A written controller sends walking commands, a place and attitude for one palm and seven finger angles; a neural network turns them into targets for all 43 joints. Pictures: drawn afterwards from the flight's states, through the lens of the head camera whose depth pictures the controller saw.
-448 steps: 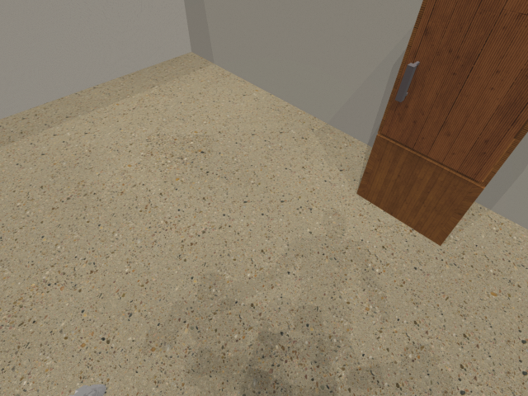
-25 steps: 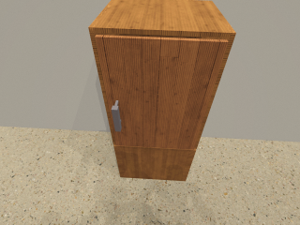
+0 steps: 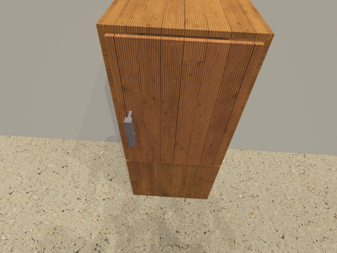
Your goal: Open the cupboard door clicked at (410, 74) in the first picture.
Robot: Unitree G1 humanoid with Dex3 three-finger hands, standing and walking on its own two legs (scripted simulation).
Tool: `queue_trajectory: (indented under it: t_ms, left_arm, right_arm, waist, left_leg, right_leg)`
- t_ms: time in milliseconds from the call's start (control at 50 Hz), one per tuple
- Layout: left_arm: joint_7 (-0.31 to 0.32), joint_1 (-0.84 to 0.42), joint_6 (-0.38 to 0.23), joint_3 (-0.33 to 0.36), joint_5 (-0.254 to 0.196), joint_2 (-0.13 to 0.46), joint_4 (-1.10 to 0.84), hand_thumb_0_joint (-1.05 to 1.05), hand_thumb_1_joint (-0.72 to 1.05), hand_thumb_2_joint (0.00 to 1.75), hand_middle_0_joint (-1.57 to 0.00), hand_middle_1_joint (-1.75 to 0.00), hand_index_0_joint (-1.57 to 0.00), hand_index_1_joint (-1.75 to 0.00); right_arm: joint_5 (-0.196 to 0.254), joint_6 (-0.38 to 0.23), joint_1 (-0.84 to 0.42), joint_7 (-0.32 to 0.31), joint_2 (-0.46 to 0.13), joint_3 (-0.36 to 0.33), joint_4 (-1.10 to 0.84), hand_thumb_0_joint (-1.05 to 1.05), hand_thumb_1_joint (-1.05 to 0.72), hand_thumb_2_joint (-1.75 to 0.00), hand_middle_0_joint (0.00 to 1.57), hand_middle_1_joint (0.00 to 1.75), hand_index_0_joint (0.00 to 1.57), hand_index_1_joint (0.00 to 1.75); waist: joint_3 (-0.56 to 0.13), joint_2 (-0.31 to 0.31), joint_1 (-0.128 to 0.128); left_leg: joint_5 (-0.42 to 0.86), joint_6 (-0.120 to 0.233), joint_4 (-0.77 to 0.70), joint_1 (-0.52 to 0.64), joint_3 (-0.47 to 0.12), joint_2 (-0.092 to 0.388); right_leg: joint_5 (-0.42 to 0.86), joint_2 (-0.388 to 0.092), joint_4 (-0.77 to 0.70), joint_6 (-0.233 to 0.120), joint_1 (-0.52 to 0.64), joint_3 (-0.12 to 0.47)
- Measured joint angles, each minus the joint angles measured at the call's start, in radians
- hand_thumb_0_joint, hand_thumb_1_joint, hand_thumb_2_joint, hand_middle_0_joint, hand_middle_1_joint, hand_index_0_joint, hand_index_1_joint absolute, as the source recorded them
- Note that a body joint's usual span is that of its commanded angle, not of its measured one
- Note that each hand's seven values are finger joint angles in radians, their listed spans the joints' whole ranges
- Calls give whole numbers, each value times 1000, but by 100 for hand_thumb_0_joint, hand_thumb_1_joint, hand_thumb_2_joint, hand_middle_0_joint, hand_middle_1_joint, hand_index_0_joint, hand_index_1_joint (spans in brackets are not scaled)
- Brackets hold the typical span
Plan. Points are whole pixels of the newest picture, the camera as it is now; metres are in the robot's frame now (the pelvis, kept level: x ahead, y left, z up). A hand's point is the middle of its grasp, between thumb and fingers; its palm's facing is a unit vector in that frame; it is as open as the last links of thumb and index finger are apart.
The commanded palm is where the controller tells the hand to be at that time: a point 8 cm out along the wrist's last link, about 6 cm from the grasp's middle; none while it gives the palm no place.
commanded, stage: raise the hand with hooked fingers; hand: left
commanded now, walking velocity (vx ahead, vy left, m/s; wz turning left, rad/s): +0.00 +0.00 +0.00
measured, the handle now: (131, 128) +0.55 +0.17 -0.09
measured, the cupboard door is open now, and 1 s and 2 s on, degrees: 0 0 0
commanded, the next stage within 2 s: none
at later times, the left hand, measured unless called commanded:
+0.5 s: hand (84, 242) +0.17 +0.22 -0.11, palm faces +0.05 -1.00 +0.00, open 8.6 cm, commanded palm +0.14 +0.28 -0.08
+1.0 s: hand (75, 226) +0.20 +0.25 -0.09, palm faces +0.00 -1.00 -0.04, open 11.6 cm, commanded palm +0.18 +0.30 -0.08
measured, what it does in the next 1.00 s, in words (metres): lowers itself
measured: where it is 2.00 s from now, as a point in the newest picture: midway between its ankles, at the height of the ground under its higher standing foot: outside the picture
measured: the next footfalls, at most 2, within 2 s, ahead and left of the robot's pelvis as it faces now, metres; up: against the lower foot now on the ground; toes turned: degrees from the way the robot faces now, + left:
none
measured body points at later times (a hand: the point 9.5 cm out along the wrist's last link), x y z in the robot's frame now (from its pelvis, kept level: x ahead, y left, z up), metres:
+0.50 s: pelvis -0.01 -0.02 -0.12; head +0.08 +0.01 +0.32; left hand +0.16 +0.28 -0.10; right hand +0.24 -0.25 -0.16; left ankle -0.02 +0.09 -0.74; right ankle +0.05 -0.12 -0.74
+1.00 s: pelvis -0.02 +0.00 -0.12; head +0.07 +0.03 +0.32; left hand +0.19 +0.31 -0.09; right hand +0.17 -0.24 -0.20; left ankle -0.02 +0.09 -0.74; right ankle +0.05 -0.12 -0.74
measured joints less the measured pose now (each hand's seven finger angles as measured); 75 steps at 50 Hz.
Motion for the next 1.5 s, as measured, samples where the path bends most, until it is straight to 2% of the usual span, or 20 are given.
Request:
queue_trajectory:
  t_ms: [100,120,160,200,260,300,360,400,440,480,520,600,680,760,880,1040,1200,1360,1500]
  left_arm:
    - [9,-3,-5,-1,-1,3,-3,0,90,90,-21,-30,-20,-30]
    - [1,35,41,49,-35,-6,-136,1,90,90,-21,-30,-20,-30]
    - [0,124,1,118,-95,-24,-436,1,90,90,-21,-31,-21,-30]
    - [-8,154,-83,154,-157,-43,-618,2,88,89,-21,-31,-21,-31]
    - [-91,138,-290,212,-232,-57,-713,1,85,87,-21,-34,-21,-34]
    - [-183,132,-444,242,-274,-60,-725,1,82,86,-21,-36,-21,-36]
    - [-351,135,-653,272,-313,-55,-712,0,76,84,-21,-39,-21,-39]
    - [-467,135,-713,292,-342,-42,-700,0,72,82,-22,-42,-21,-42]
    - [-548,140,-694,313,-384,-33,-711,0,67,80,-22,-45,-22,-45]
    - [-587,153,-638,337,-419,-28,-752,1,63,78,-23,-48,-22,-47]
    - [-588,173,-584,355,-438,-28,-819,1,58,76,-23,-51,-23,-50]
    - [-556,203,-507,365,-422,-25,-969,1,49,73,-23,-56,-23,-56]
    - [-545,187,-456,363,-406,-4,-1023,1,40,69,-24,-62,-24,-62]
    - [-548,150,-419,376,-414,27,-992,1,30,65,-25,-68,-24,-68]
    - [-534,116,-407,383,-424,42,-955,1,17,59,-26,-77,-25,-77]
    - [-506,87,-408,363,-397,50,-930,0,-2,51,-27,-89,-27,-89]
    - [-494,45,-408,371,-386,80,-906,0,-21,43,-28,-101,-28,-101]
    - [-520,-16,-383,387,-386,110,-860,-1,-39,35,-30,-113,-29,-113]
    - [-545,-77,-368,408,-393,126,-816,-1,-47,31,-30,-118,-30,-118]
  right_arm:
    - [2,-2,-15,-1,-3,0,-9,0,-91,-90,20,30,20,30]
    - [14,-10,1,-10,-1,-1,-58,0,-91,-90,20,30,20,30]
    - [29,-89,56,-38,8,-4,-165,0,-91,-90,20,30,20,30]
    - [36,-163,80,-44,16,-12,-248,1,-91,-90,20,30,20,30]
    - [29,-232,61,-25,34,-21,-351,1,-91,-90,20,30,20,30]
    - [24,-267,35,-5,43,-26,-412,1,-90,-90,20,30,20,30]
    - [23,-313,-5,17,40,-32,-485,1,-90,-90,20,30,20,30]
    - [27,-328,-27,20,28,-34,-526,1,-90,-90,21,30,20,30]
    - [34,-329,-44,10,12,-35,-561,1,-90,-90,21,30,20,30]
    - [36,-326,-56,-3,3,-37,-580,1,-90,-90,21,30,20,30]
    - [38,-319,-67,-12,5,-42,-582,1,-90,-90,20,30,20,30]
    - [34,-303,-77,-22,28,-46,-554,1,-90,-90,20,30,20,30]
    - [34,-284,-73,-26,56,-34,-526,1,-90,-90,20,30,20,30]
    - [37,-269,-50,-29,70,-16,-525,1,-90,-90,21,30,20,30]
    - [41,-264,-4,-30,51,-6,-541,1,-90,-90,21,30,20,30]
    - [45,-252,38,-37,11,-4,-569,1,-90,-90,21,30,20,30]
    - [42,-242,51,-40,-3,10,-595,1,-90,-90,21,30,20,30]
    - [41,-236,48,-39,-4,29,-603,1,-90,-90,21,30,20,30]
    - [40,-231,45,-39,-2,37,-600,1,-90,-90,21,30,20,30]
  waist:
    - [-5,0,4]
    - [3,-1,4]
    - [3,-8,17]
    - [-11,-1,9]
    - [-57,-3,-8]
    - [-91,-13,-8]
    - [-137,-28,2]
    - [-155,-38,16]
    - [-160,-38,30]
    - [-156,-35,43]
    - [-148,-28,51]
    - [-137,-8,58]
    - [-144,11,48]
    - [-158,21,31]
    - [-172,27,16]
    - [-177,14,1]
    - [-178,5,-12]
    - [-178,11,-8]
    - [-181,17,-1]
  left_leg:
    - [-7,1,4,-2,1,1]
    - [-15,0,18,-5,2,0]
    - [-27,-1,36,-15,2,-9]
    - [-46,0,83,-57,-10,-13]
    - [-101,0,225,-212,-18,-10]
    - [-153,-4,350,-343,-11,-2]
    - [-226,-8,557,-546,-7,15]
    - [-302,-11,694,-665,-12,25]
    - [-331,-10,800,-755,-24,37]
    - [-389,-14,890,-817,-40,48]
    - [-429,-23,949,-857,-59,56]
    - [-447,-21,991,-900,-92,63]
    - [-431,-19,981,-923,-104,61]
    - [-415,-12,968,-940,-97,55]
    - [-404,2,962,-944,-79,50]
    - [-390,17,953,-938,-67,39]
    - [-380,25,948,-940,-75,26]
    - [-379,29,948,-947,-79,21]
    - [-383,29,948,-955,-79,21]
  right_leg:
    - [-6,1,3,3,-2,1]
    - [-15,-2,23,2,-8,2]
    - [-45,-15,74,-6,-33,5]
    - [-72,-26,121,-4,-69,-4]
    - [-122,-29,246,-8,-215,4]
    - [-165,-28,364,-13,-349,19]
    - [-242,-25,561,-20,-556,32]
    - [-295,-23,686,-31,-676,35]
    - [-337,-19,785,-31,-762,28]
    - [-370,-14,856,-38,-817,15]
    - [-392,-11,897,-43,-847,-1]
    - [-401,-7,912,-44,-866,-32]
    - [-384,-9,888,-42,-876,-44]
    - [-366,-12,872,-36,-892,-38]
    - [-348,-16,864,-24,-901,-20]
    - [-331,-23,851,-11,-894,-7]
    - [-321,-19,840,-1,-887,-1]
    - [-320,-18,835,2,-888,0]
    - [-322,-17,834,4,-897,2]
